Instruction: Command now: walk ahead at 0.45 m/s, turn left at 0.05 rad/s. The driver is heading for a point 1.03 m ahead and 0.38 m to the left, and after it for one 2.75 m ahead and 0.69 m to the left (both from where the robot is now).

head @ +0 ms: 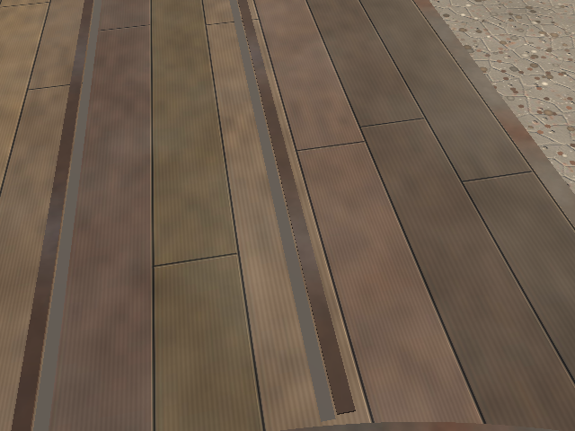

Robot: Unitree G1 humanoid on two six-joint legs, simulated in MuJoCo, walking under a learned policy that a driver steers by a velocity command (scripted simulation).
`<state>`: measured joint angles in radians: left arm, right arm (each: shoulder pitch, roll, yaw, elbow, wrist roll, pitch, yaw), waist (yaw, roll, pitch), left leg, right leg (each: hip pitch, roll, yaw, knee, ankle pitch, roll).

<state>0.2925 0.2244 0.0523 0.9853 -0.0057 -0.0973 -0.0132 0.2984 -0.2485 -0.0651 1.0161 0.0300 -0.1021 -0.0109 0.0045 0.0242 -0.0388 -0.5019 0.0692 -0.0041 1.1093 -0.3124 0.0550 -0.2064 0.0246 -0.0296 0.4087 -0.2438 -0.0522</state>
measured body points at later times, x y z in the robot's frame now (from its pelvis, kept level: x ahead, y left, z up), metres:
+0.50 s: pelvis +0.26 +0.08 -0.01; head +0.29 +0.09 +0.44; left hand +0.28 +0.36 -0.14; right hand +0.43 -0.15 -0.13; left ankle +0.31 +0.16 -0.74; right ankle +0.20 -0.09 -0.64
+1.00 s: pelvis +0.45 +0.09 -0.01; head +0.49 +0.10 +0.44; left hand +0.48 +0.40 -0.10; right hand +0.69 -0.11 -0.13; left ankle +0.35 +0.19 -0.66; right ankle +0.58 +0.05 -0.74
